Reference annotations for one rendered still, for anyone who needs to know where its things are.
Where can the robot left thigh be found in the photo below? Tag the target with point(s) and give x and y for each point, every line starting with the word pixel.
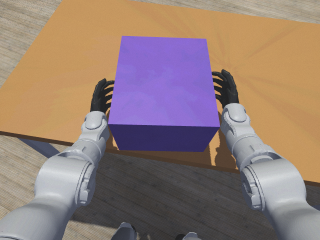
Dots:
pixel 124 233

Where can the robot right upper arm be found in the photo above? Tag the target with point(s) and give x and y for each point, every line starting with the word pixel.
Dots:
pixel 274 188

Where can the left robot shin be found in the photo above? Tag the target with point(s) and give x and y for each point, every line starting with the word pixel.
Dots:
pixel 125 224

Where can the robot left upper arm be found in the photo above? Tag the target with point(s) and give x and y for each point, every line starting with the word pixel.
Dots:
pixel 64 185

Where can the robot left forearm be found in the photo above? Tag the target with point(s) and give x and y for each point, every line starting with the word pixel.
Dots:
pixel 91 144

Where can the carton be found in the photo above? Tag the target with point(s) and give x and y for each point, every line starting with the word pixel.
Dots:
pixel 163 96

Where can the robot left hand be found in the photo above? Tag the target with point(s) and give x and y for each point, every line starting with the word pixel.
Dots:
pixel 99 98

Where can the robot right hand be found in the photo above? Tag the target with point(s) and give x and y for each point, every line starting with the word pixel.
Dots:
pixel 228 89

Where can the robot right forearm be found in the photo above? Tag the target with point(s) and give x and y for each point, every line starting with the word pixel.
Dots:
pixel 245 145

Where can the table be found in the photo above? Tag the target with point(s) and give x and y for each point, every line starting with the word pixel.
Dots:
pixel 275 64

